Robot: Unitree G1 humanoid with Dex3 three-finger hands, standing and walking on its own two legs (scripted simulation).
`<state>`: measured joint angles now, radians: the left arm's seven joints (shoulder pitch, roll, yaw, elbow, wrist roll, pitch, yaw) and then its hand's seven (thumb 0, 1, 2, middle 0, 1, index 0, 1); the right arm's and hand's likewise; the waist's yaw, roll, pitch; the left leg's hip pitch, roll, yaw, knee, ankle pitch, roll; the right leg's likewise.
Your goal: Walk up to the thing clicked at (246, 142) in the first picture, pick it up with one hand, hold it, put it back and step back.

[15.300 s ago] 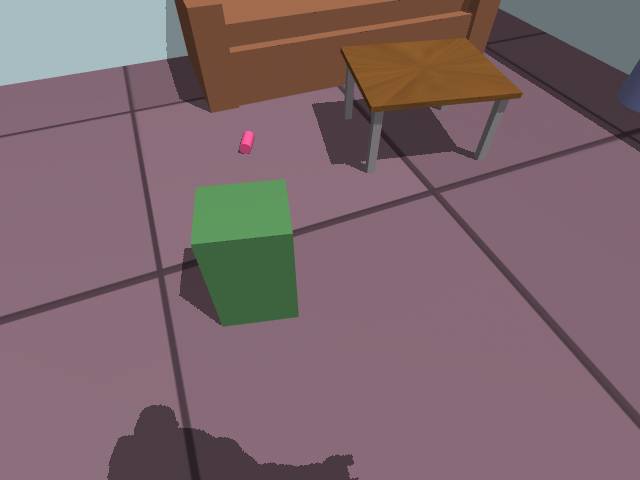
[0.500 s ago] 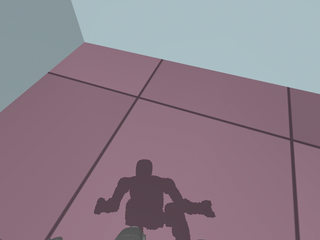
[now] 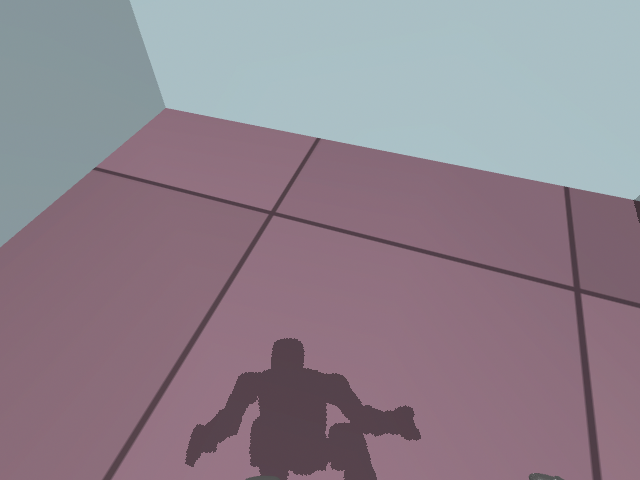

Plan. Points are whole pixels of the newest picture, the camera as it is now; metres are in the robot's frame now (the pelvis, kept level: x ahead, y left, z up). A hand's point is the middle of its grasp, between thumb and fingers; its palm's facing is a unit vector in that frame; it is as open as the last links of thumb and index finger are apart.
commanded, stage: walk up
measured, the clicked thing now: out of the picture +0.17 -1.28 -0.73
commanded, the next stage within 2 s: stand in 0.68 s
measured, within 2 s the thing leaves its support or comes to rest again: neither
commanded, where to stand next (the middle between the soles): +0.07 -0.01 m, yaw +1 degrees
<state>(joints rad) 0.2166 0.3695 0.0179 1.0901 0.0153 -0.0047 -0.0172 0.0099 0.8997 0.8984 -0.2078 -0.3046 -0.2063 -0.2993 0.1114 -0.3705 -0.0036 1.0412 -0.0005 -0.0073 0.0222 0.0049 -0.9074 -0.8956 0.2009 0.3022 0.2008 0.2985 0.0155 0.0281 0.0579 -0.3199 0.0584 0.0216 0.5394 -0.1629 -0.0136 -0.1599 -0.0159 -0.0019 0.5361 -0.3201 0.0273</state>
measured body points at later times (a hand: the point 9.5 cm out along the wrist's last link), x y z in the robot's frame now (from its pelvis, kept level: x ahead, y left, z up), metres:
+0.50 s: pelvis +0.02 +0.00 +0.01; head +0.03 +0.01 +0.46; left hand +0.12 +0.29 -0.12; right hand +0.10 -0.31 -0.11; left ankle +0.08 +0.13 -0.73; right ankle -0.02 -0.14 -0.73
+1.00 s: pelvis +0.03 +0.00 +0.01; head +0.05 +0.00 +0.46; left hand +0.10 +0.30 -0.12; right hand +0.12 -0.30 -0.12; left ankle +0.08 +0.13 -0.73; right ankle -0.02 -0.14 -0.73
